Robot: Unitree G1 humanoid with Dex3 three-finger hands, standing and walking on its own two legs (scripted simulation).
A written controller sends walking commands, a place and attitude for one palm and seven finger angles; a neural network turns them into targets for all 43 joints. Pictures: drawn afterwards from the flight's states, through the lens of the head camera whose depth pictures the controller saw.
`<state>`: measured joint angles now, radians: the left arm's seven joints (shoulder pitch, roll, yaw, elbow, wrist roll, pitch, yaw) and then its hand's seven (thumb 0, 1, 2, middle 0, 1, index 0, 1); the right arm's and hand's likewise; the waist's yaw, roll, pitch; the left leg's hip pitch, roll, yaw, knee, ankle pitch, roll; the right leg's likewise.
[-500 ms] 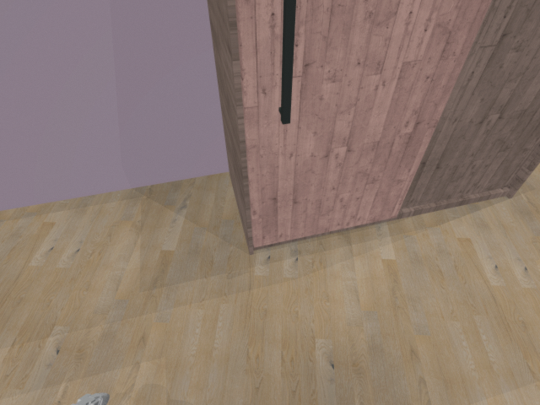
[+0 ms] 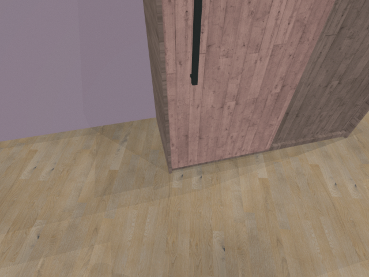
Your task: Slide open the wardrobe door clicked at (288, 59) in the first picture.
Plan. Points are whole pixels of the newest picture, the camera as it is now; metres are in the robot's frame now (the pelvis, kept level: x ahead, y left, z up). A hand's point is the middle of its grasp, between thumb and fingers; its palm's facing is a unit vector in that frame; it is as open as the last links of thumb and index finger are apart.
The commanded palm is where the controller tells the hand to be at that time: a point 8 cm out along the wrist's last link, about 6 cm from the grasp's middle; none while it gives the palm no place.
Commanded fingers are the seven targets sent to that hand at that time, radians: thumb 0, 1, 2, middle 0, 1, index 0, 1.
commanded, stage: stand and wait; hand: left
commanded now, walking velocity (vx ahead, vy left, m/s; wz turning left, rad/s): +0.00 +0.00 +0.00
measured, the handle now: (194, 41) +0.88 +0.02 +0.11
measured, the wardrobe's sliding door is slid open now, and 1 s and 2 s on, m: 0.00 0.00 0.00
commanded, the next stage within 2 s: look at it before walking up in 0.32 s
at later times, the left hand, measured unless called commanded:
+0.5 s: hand out of the picture +0.08 +0.24 -0.15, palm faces -0.02 -0.94 -0.34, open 7.4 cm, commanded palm none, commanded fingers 0.00 0.90 0.90 -0.20 -0.30 -0.20 -0.30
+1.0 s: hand out of the picture +0.07 +0.25 -0.15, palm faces -0.01 -0.94 -0.34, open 7.4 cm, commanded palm none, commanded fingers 0.00 0.90 0.90 -0.20 -0.30 -0.20 -0.30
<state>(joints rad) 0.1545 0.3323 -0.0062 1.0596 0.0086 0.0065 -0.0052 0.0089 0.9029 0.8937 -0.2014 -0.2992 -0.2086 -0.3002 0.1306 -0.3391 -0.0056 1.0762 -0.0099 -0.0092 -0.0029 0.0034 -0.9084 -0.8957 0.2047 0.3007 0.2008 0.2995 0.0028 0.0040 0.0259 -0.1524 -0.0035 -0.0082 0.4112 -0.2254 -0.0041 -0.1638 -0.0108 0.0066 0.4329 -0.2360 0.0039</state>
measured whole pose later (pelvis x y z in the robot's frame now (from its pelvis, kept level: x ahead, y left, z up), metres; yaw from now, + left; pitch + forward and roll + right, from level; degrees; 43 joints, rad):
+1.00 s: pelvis +0.00 +0.00 +0.00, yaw +0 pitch -2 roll +0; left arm 0.14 0.34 0.00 1.09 0.01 0.00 -0.01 0.01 0.90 0.89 -0.20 -0.30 -0.21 -0.30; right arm 0.13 -0.34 0.00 1.11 -0.01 -0.01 0.00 0.00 -0.91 -0.90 0.20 0.30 0.20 0.30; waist 0.00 0.00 0.03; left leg -0.13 0.00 -0.02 0.35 -0.19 -0.01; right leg -0.13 -0.01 0.00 0.37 -0.20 0.00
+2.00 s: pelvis -0.04 +0.03 -0.01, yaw -27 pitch +0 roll +0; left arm 0.23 0.29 0.11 0.91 0.03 0.08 -0.02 0.01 0.91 0.89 -0.20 -0.30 -0.21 -0.30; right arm 0.18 -0.21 -0.03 0.89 -0.01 0.01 -0.04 0.00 -0.91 -0.90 0.20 0.30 0.20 0.30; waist 0.03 -0.06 0.03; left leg -0.22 0.00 0.03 0.50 -0.28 0.02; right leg -0.52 0.10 0.11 0.95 -0.37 0.04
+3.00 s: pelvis +0.15 -0.13 +0.00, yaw -59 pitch -1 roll -1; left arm 0.28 0.22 0.10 1.00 0.03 0.02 -0.04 0.01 0.91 0.89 -0.19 -0.30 -0.20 -0.30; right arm 0.28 -0.15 -0.05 1.00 -0.02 -0.08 -0.02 -0.01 -0.94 -0.90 0.20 0.30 0.20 0.30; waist 0.03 -0.04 0.03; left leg -0.20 0.07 0.25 0.47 -0.25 0.05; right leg -0.57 -0.07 -0.04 1.23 -0.23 0.00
